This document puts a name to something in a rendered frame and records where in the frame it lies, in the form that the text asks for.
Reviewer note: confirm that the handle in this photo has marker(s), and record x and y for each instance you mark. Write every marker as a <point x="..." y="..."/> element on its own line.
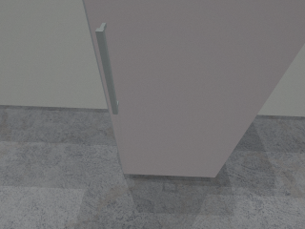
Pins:
<point x="107" y="68"/>

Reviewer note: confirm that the fridge door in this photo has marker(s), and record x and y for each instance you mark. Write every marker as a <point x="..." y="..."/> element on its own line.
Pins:
<point x="191" y="76"/>

